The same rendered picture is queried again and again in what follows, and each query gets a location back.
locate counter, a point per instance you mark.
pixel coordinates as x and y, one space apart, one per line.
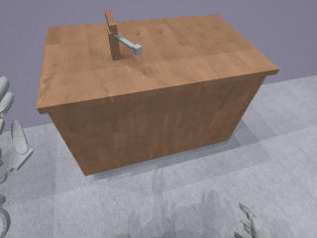
188 89

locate tap lever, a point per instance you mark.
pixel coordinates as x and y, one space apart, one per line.
136 49

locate robot left forearm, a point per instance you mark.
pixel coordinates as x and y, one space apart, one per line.
5 219

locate left robot hand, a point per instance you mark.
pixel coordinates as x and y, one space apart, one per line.
16 156

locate right robot hand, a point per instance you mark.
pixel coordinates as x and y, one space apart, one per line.
256 229

